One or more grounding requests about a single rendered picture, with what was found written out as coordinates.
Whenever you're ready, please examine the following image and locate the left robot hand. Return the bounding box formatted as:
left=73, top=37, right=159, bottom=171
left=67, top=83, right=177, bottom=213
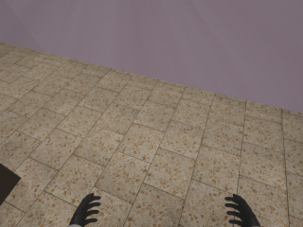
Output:
left=69, top=193, right=101, bottom=227

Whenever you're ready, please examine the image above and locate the pedestal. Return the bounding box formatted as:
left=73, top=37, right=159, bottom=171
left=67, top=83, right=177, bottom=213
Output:
left=0, top=163, right=21, bottom=206

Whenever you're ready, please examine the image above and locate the right robot hand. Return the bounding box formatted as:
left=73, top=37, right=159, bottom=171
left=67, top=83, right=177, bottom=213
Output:
left=224, top=194, right=261, bottom=227

